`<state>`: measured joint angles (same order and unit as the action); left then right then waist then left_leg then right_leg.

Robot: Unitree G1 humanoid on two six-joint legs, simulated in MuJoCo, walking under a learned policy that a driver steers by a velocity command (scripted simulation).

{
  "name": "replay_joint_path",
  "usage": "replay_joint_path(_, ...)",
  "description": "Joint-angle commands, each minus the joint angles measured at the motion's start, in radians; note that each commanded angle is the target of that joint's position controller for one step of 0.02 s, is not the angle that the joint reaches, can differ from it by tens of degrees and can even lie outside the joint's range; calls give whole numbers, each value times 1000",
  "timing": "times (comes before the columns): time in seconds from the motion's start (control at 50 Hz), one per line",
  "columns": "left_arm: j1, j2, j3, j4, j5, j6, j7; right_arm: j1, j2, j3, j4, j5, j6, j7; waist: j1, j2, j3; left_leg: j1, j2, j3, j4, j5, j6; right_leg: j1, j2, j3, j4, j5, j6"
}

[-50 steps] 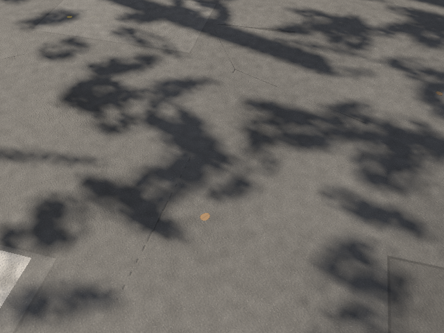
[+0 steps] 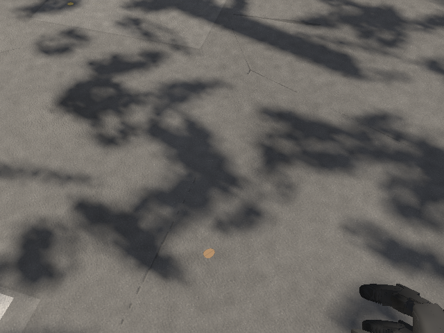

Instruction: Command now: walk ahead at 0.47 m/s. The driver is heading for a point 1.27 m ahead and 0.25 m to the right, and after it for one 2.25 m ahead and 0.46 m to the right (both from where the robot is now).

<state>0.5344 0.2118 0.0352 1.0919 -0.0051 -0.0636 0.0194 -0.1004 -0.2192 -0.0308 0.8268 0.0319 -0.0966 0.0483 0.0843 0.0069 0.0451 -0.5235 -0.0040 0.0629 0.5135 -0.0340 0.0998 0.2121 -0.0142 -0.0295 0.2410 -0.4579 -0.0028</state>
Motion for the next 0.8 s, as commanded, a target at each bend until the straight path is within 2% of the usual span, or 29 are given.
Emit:
replay_joint_path(0.02, -40, 134, 15, -84, 24, 2, 0, 487, -273, -96, 82, -11, 7, -26, -281, -8, -300, 767, 182, -256, 44, -91, 118, -451, -121, -3, 697, 767, -62)
replay_joint_path(0.04, 99, -30, -25, -79, 6, -20, -16, 527, -291, -92, 104, -23, 6, -14, -182, 271, -463, 1007, 406, -782, -139, -370, 285, -775, 78, 83, 1032, -77, -14)
replay_joint_path(0.06, -12, 82, 1, -90, -26, -51, -20, 466, -196, -67, 104, -14, 2, -12, -213, 173, -344, 905, 358, -810, -242, -435, 229, -878, 35, 189, 1144, -93, -43)
replay_joint_path(0.08, -120, 136, 18, -133, -51, -68, -19, 364, -158, -55, 89, -12, -6, -13, -182, 134, -180, 744, 331, -641, -262, -350, 184, -935, -14, 151, 1149, -3, -60)
replay_joint_path(0.1, -169, 140, 20, -143, -46, -74, -10, 278, -137, -46, 73, -17, -15, -10, -143, 22, -115, 578, 301, -515, -287, -194, 162, -880, -69, 133, 1100, 96, -63)
replay_joint_path(0.12, -184, 137, 32, -143, -30, -69, -2, 239, -110, -39, 71, -30, -21, -5, -109, 0, -77, 457, 264, -413, -307, -88, 147, -827, -101, 121, 1049, 148, -60)
replay_joint_path(0.14, -153, 115, 33, -142, -24, -55, -1, 230, -90, -32, 80, -41, -26, -3, -73, 27, -80, 389, 235, -349, -333, -59, 140, -762, -128, 129, 1016, 177, -59)
replay_joint_path(0.16, -137, 91, 33, -142, -22, -42, 0, 237, -83, -29, 91, -38, -27, -2, -58, 43, -72, 351, 221, -317, -357, -53, 144, -737, -136, 123, 982, 180, -56)
replay_joint_path(0.2, -168, 82, 36, -162, -19, -24, 3, 270, -105, -30, 114, -32, -29, -11, -48, 50, -27, 288, 213, -262, -400, -40, 155, -760, -153, 105, 908, 192, -40)
replay_joint_path(0.26, -313, 102, 40, -221, -3, -20, 4, 330, -153, -38, 133, -33, -25, -37, -75, 29, 20, 306, 212, -227, -433, -17, 160, -881, -166, 91, 738, 339, -2)
replay_joint_path(0.34, -471, 78, 27, -266, -4, -31, -14, 407, -173, -38, 148, -23, -14, -52, -126, 28, 28, 344, 165, -136, -426, 37, 112, -843, -116, 39, 449, 552, 2)
replay_joint_path(0.4, -568, 79, 18, -296, -14, -34, -30, 480, -183, -40, 175, -13, -4, -53, -162, 30, 41, 431, 190, -130, -400, 25, 106, -838, -88, 24, 348, 566, 0)
replay_joint_path(0.46, -616, 100, 19, -330, -17, -41, -49, 514, -193, -47, 194, -11, 14, -57, -157, 38, 46, 562, 249, -147, -333, 81, 91, -866, -77, 37, 288, 476, -31)
replay_joint_path(0.5, -561, 134, 30, -327, -19, -46, -56, 492, -209, -53, 190, -12, 26, -59, -110, 63, 7, 607, 264, -143, -253, 248, 69, -771, -48, 18, 264, 399, -61)
replay_joint_path(0.52, -465, 163, 46, -303, -17, -47, -56, 466, -212, -54, 183, -14, 33, -59, -51, 73, -53, 599, 240, -116, -139, 417, 50, -631, -13, -12, 246, 389, -83)
replay_joint_path(0.54, -285, 214, 73, -247, -16, -46, -49, 459, -186, -43, 173, -21, 37, -59, 25, 59, -165, 522, 183, -76, 66, 469, 22, -385, -6, -14, 254, 406, -117)
replay_joint_path(0.56, -97, 297, 94, -212, -4, -41, -39, 483, -144, -24, 146, -45, 36, -59, 67, -82, -328, 303, 110, -24, 407, 154, -14, -71, -213, 232, 276, 410, -184)
replay_joint_path(0.58, -72, 334, 97, -190, 2, -39, -50, 611, -9, 12, 154, -29, 11, -46, -12, -346, -439, -72, -74, -81, 703, -516, -63, 209, -398, 721, 115, 190, -339)
replay_joint_path(0.6, -107, 225, 68, -204, -4, -41, -52, 532, -136, -15, 160, -3, -12, -42, 19, -206, -367, -181, -14, -194, 809, -534, -43, 160, -361, 725, 58, 95, -293)
replay_joint_path(0.62, -200, 186, 55, -224, -4, -45, -48, 433, -182, -28, 129, 17, -27, -40, 5, -155, -225, -229, 36, -171, 808, -436, -26, 22, -331, 564, 44, 164, -249)
replay_joint_path(0.64, -281, 170, 47, -241, 2, -47, -49, 388, -173, -28, 123, 13, -30, -47, -28, -64, -155, -185, 88, -145, 765, -340, -29, -124, -295, 448, 18, 298, -232)
replay_joint_path(0.66, -322, 146, 41, -245, 9, -49, -52, 367, -164, -35, 123, -4, -24, -53, -53, -42, -103, -145, 118, -139, 706, -285, -36, -233, -259, 361, -10, 390, -224)
replay_joint_path(0.68, -332, 127, 35, -240, 18, -52, -54, 385, -146, -37, 125, -9, -11, -53, -83, -64, -97, -84, 142, -145, 670, -247, -39, -294, -233, 306, -37, 429, -214)
replay_joint_path(0.7, -325, 119, 33, -232, 16, -54, -56, 400, -122, -36, 129, -10, 1, -53, -95, -72, -92, -57, 147, -140, 640, -233, -44, -323, -218, 274, -62, 450, -217)
replay_joint_path(0.74, -294, 140, 38, -213, 10, -58, -51, 386, -103, -35, 124, -14, 18, -55, -106, -67, -64, -76, 156, -126, 578, -202, -59, -355, -211, 220, -95, 501, -230)
replay_joint_path(0.8, -243, 168, 45, -191, 9, -51, -32, 272, -108, -39, 82, -26, 24, -57, -85, -52, -22, -178, 160, -120, 423, -67, -86, -334, -208, 178, -127, 524, -231)
